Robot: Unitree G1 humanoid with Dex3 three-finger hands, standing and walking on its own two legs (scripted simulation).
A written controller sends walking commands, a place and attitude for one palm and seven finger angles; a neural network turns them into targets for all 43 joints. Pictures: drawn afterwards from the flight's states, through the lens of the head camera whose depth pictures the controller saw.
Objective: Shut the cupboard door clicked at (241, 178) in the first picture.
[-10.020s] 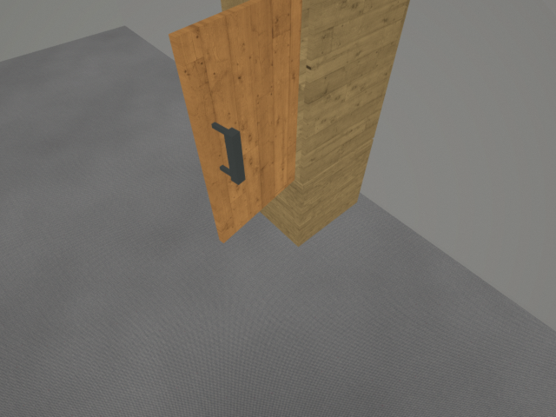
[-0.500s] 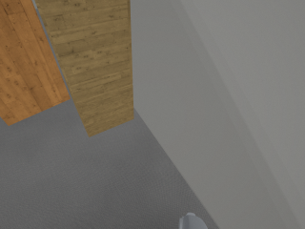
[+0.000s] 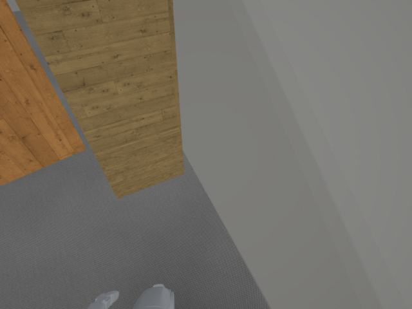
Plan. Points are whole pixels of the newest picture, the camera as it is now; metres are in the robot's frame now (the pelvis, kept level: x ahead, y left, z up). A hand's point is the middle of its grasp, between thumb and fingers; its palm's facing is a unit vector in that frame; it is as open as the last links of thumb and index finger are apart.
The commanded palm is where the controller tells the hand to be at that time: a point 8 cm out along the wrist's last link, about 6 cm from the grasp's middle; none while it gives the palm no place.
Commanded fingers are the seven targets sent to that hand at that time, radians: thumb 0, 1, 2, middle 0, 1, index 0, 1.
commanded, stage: turn to face it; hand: left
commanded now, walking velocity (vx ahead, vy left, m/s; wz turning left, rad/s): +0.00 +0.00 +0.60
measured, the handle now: out of the picture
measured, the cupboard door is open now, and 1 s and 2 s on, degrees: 99 99 99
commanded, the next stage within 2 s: take the last steps up to it in 0.88 s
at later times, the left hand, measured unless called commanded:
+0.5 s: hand out of the picture +0.09 +0.27 -0.17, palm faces +0.27 -0.93 -0.26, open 7.4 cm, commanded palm none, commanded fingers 0.00 0.90 0.90 -0.20 -0.30 -0.20 -0.30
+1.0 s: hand out of the picture +0.05 +0.17 -0.16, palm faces +0.50 -0.83 -0.25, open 7.3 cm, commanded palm none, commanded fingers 0.00 0.90 0.90 -0.20 -0.30 -0.20 -0.30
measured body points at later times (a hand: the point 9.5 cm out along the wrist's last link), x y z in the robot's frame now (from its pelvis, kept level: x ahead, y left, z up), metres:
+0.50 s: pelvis +0.06 +0.03 +0.00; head +0.11 +0.07 +0.44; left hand +0.07 +0.32 -0.15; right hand +0.22 -0.19 -0.13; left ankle +0.10 +0.12 -0.74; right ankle +0.09 -0.15 -0.67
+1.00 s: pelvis +0.10 -0.02 +0.00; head +0.14 -0.01 +0.45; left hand +0.02 +0.21 -0.14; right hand +0.30 -0.21 -0.15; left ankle +0.02 +0.10 -0.69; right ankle +0.10 -0.12 -0.74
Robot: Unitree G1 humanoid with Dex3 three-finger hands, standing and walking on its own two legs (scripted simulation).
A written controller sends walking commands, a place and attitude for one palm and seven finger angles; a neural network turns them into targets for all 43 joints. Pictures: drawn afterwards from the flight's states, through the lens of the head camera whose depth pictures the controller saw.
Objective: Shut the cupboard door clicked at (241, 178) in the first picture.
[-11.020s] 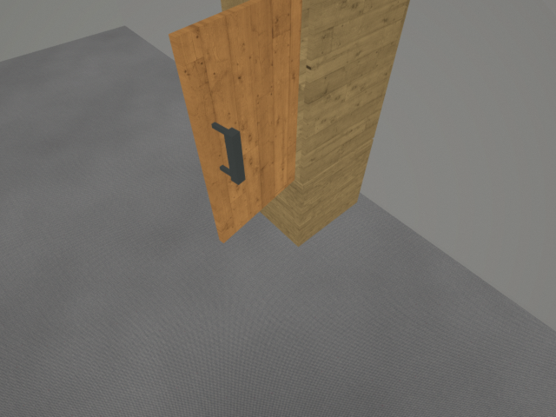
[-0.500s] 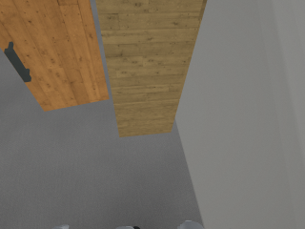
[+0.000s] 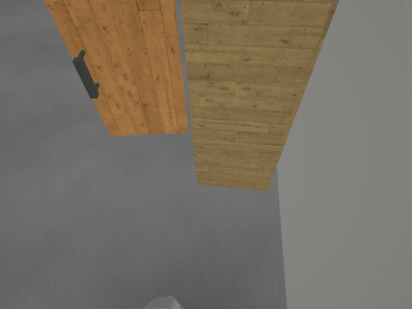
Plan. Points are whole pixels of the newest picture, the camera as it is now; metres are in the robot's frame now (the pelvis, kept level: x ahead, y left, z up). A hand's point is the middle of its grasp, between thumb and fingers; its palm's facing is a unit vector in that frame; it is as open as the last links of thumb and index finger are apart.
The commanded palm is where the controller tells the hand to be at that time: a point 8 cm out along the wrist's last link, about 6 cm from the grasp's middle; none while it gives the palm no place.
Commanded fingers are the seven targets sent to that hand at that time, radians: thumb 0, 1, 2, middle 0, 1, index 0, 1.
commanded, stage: take the last steps up to it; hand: left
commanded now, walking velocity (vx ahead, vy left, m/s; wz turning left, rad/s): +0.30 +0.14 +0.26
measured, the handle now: (88, 74) +0.76 +0.43 -0.02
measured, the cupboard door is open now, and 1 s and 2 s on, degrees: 99 99 99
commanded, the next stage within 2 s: come to a stop and stand still in 0.90 s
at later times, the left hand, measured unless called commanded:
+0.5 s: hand out of the picture +0.13 +0.22 -0.17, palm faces +0.08 -0.97 -0.22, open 7.4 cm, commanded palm none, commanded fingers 0.00 0.90 0.90 -0.20 -0.30 -0.20 -0.30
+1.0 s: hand (102, 298) +0.16 +0.26 -0.20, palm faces +0.19 -0.97 -0.17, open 7.4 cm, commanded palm none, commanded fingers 0.00 0.90 0.90 -0.20 -0.30 -0.20 -0.30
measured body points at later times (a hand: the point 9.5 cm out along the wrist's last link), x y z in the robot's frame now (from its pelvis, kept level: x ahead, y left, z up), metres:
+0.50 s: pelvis +0.07 +0.02 -0.01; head +0.10 +0.01 +0.44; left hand +0.12 +0.27 -0.15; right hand +0.06 -0.21 -0.17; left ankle +0.00 +0.12 -0.74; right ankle +0.12 -0.08 -0.74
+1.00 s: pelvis +0.23 +0.09 -0.02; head +0.26 +0.12 +0.43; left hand +0.15 +0.31 -0.18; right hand +0.37 -0.12 -0.15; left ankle +0.29 +0.19 -0.74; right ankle +0.14 -0.05 -0.68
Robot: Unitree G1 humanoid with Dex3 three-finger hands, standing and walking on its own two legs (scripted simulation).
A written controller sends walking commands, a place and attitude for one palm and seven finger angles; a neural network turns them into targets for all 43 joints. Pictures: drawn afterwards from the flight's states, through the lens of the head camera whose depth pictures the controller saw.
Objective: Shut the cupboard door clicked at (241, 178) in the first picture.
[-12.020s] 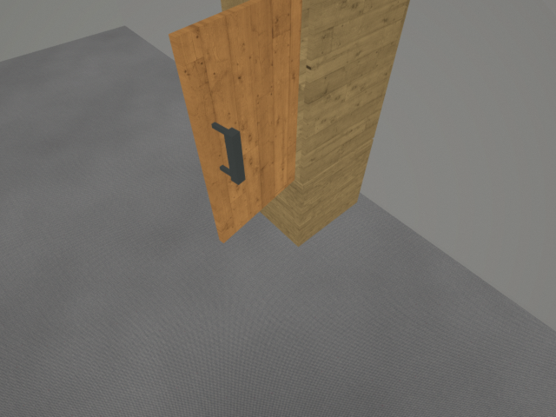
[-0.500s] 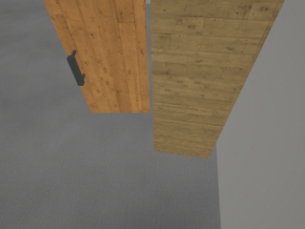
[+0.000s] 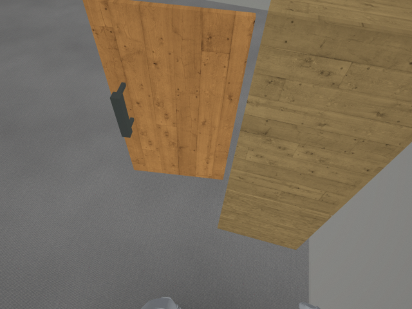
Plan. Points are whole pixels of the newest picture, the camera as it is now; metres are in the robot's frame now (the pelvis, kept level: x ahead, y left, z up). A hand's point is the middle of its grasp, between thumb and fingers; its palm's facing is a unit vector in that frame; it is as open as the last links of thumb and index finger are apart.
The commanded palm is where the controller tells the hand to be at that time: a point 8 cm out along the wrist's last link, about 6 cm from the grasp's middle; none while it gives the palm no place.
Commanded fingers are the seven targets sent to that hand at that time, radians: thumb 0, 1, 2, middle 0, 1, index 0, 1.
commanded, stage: come to a stop and stand still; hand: left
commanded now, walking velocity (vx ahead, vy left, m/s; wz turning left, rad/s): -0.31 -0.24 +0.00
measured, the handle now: (124, 110) +0.57 +0.28 +0.00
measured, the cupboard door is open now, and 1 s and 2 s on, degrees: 99 99 99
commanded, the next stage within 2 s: look again from close up in 1.38 s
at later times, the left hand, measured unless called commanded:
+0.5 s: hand (121, 303) +0.14 +0.19 -0.16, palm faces +0.00 -0.98 -0.21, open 7.4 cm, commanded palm none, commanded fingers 0.00 0.90 0.90 -0.20 -0.30 -0.20 -0.30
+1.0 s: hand out of the picture +0.07 +0.25 -0.14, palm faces -0.01 -0.96 -0.29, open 7.4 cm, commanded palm none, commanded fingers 0.00 0.90 0.90 -0.20 -0.30 -0.20 -0.30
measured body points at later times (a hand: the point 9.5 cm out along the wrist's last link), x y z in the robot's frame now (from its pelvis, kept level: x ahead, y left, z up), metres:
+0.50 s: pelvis +0.06 +0.01 +0.01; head +0.09 +0.02 +0.46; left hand +0.14 +0.24 -0.15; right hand +0.08 -0.24 -0.14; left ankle +0.04 +0.11 -0.72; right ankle +0.06 -0.11 -0.72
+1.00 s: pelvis +0.01 +0.04 +0.01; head -0.01 +0.03 +0.46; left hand +0.07 +0.30 -0.12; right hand +0.08 -0.21 -0.13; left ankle +0.04 +0.11 -0.72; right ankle +0.04 -0.11 -0.72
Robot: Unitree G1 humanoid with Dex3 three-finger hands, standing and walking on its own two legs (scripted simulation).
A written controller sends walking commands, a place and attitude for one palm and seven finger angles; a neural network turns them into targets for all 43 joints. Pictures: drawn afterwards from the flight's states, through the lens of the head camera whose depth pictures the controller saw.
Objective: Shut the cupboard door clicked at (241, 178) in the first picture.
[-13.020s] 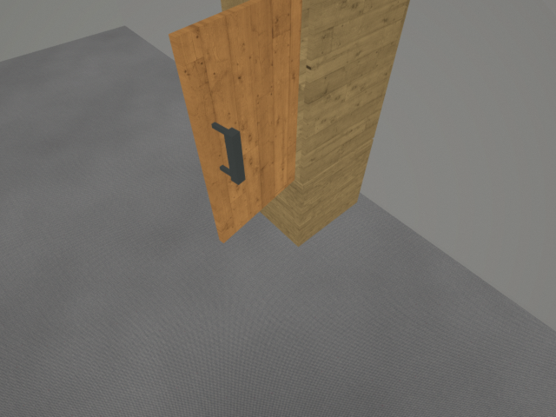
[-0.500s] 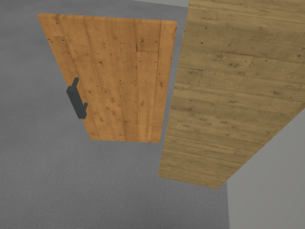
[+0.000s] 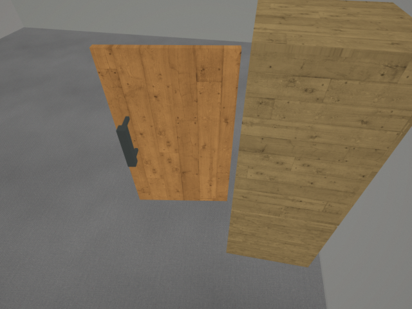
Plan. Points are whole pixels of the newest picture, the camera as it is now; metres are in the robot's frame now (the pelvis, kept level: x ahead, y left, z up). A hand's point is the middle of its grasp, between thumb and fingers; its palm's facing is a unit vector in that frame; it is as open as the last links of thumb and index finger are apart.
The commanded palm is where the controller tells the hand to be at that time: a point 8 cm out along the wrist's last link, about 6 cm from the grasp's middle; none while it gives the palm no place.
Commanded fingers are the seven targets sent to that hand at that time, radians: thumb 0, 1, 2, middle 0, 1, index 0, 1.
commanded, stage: come to a stop and stand still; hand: left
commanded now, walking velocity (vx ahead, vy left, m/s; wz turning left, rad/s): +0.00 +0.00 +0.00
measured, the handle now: (129, 141) +0.55 +0.26 +0.00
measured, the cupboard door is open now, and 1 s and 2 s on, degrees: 99 99 99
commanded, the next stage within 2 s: look again from close up in 0.38 s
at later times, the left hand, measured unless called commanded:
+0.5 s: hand out of the picture +0.00 +0.24 -0.15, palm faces -0.02 -0.95 -0.31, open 7.4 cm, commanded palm none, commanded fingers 0.00 0.90 0.90 -0.20 -0.30 -0.20 -0.30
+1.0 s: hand out of the picture +0.08 +0.23 -0.15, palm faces -0.02 -0.95 -0.32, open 7.4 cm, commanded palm none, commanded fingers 0.00 0.90 0.90 -0.20 -0.30 -0.20 -0.30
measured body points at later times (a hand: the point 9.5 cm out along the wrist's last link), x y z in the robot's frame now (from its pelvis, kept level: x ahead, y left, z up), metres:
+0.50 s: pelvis -0.02 +0.00 +0.01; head -0.02 +0.00 +0.46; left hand +0.00 +0.28 -0.13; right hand +0.02 -0.30 -0.13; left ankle +0.03 +0.07 -0.73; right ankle +0.04 -0.14 -0.73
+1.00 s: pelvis +0.02 +0.00 +0.01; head +0.04 +0.00 +0.46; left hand +0.08 +0.28 -0.12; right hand +0.10 -0.29 -0.12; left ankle +0.03 +0.07 -0.73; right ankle +0.04 -0.14 -0.73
